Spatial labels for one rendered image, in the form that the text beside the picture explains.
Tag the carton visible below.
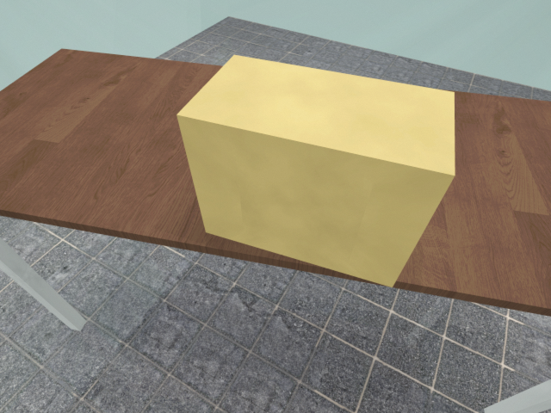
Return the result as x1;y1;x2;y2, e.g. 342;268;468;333
176;55;455;287

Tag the table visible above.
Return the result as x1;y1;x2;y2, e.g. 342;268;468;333
0;48;551;413

